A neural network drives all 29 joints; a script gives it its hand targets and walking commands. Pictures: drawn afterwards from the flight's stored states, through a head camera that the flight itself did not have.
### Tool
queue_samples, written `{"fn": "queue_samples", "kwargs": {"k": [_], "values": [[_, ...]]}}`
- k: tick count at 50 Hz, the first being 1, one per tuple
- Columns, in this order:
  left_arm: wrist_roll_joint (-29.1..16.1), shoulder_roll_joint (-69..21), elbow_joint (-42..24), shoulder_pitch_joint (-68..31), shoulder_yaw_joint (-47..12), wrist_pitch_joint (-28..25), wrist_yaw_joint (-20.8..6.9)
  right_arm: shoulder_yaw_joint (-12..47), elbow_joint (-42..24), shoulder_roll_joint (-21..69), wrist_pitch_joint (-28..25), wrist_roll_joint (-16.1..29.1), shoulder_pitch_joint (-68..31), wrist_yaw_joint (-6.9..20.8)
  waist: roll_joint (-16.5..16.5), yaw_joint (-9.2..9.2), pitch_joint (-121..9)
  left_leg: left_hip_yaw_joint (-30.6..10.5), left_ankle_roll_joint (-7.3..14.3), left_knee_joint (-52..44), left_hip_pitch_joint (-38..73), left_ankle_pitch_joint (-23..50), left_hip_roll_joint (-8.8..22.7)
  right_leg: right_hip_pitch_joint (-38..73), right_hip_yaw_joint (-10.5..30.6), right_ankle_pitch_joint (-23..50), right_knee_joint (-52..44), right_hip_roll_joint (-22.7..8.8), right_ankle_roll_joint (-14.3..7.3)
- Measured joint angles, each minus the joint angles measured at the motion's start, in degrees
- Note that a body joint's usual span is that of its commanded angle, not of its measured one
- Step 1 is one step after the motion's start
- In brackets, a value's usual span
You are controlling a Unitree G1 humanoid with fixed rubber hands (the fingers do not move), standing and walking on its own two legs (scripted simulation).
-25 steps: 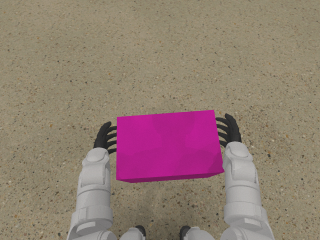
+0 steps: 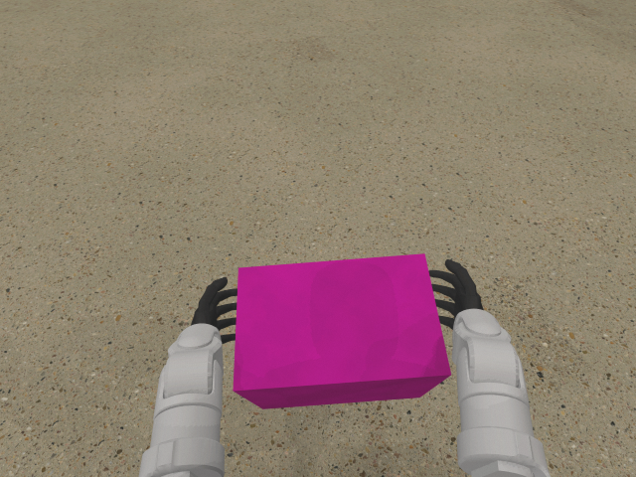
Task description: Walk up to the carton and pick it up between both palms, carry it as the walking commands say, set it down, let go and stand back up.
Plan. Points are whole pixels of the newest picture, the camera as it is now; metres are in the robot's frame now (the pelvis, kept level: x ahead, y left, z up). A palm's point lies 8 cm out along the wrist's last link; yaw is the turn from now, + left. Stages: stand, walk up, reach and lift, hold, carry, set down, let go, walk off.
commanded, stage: reach and lift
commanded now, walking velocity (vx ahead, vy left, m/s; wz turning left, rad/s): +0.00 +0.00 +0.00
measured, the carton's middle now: (336, 338) +0.32 -0.01 -0.07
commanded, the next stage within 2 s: hold in 1.08 s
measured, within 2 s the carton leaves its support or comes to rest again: neither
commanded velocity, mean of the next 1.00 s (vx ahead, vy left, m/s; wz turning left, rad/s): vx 0.00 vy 0.00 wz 0.00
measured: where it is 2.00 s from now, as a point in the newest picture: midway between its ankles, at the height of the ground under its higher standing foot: outside the picture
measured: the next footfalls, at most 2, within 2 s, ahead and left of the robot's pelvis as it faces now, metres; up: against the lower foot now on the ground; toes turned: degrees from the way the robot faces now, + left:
none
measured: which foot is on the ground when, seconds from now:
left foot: down 0.00-1.00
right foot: down 0.00-1.00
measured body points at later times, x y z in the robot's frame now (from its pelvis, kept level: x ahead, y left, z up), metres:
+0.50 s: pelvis +0.01 +0.00 +0.00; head -0.02 +0.00 +0.45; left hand +0.31 +0.16 +0.03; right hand +0.31 -0.18 +0.04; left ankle +0.01 +0.13 -0.75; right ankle +0.00 -0.13 -0.75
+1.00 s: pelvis +0.00 +0.00 +0.00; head -0.02 +0.01 +0.45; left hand +0.30 +0.16 +0.03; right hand +0.30 -0.18 +0.04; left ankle +0.01 +0.13 -0.75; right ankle +0.00 -0.13 -0.75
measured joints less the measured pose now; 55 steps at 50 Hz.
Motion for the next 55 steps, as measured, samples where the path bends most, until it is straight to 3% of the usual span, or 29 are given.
{"fn": "queue_samples", "kwargs": {"k": [3,7,11,18,38,55], "values": [[-0.7,0.3,-1.1,0.9,-1.0,1.3,-0.2,0.5,-0.5,-0.1,0.9,-0.1,0.5,-0.3,0.0,-0.28,0.4,-0.2,0.0,-0.9,2.3,0.2,0.0,2.4,-0.2,0.2,-1.0,0.0,-0.1],[-0.9,0.3,-1.7,0.6,-2.1,3.1,0.1,1.8,-2.0,-0.3,2.7,1.3,1.1,-3.2,-0.1,0.23,0.7,0.0,-0.1,-1.9,5.0,0.4,0.2,4.9,0.0,0.4,-1.9,0.2,-0.2],[-0.3,0.3,-2.2,0.3,-2.0,5.0,0.0,1.9,-2.2,-0.2,4.2,1.1,0.9,-3.1,0.2,0.09,0.8,0.1,-0.1,-2.9,7.6,0.4,0.3,7.5,0.1,0.5,-2.9,0.2,-0.1],[0.9,0.3,-2.6,-0.7,-0.9,7.5,-0.5,1.8,-2.8,-0.1,6.6,-0.2,0.5,-0.3,0.3,-0.19,2.0,0.2,-0.1,-4.4,11.2,0.7,0.3,11.3,0.2,1.0,-4.7,0.2,-0.1],[0.7,-1.9,-9.1,3.9,-3.0,8.2,1.5,4.1,-6.7,-0.9,6.9,0.4,3.4,-0.5,-0.3,0.68,3.8,0.5,0.2,-5.2,12.0,0.9,0.0,12.1,0.5,1.3,-5.7,-0.2,0.2],[1.0,-1.8,-8.7,4.0,-2.9,9.1,1.0,4.2,-5.9,-0.9,7.8,0.2,3.6,-0.7,-0.3,0.34,3.6,0.4,0.3,-3.7,12.0,0.2,-0.1,12.0,0.5,0.5,-3.9,-0.2,0.2]]}}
